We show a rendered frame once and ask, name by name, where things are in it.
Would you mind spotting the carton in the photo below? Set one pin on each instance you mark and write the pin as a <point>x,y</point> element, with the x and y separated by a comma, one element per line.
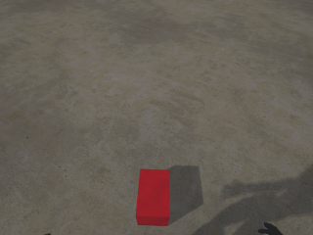
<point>153,197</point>

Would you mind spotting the right robot hand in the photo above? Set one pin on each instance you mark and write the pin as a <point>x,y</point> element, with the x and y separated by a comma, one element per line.
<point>271,229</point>

